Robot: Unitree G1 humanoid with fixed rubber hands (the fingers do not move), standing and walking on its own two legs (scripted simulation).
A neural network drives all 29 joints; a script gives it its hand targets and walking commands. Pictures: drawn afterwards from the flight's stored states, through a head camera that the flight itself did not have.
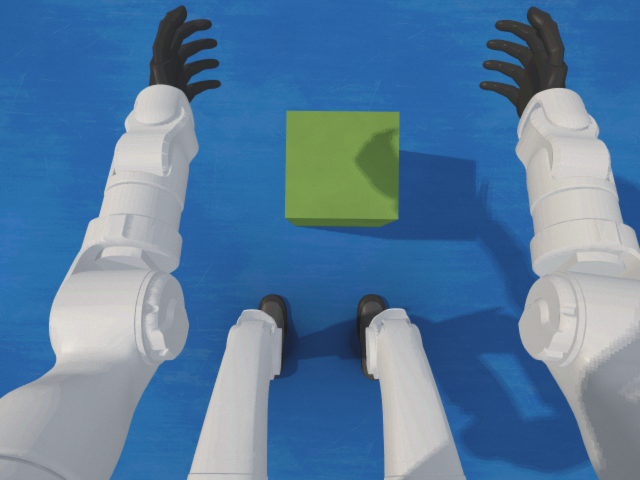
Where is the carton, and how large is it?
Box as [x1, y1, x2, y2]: [285, 111, 398, 226]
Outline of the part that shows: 287,111 285,217 294,225 380,226 397,219 398,112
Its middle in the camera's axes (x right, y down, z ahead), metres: +0.04 -0.14 +0.85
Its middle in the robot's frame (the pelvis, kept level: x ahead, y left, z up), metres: +0.51 -0.03 -0.52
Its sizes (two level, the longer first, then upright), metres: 0.210 0.200 0.250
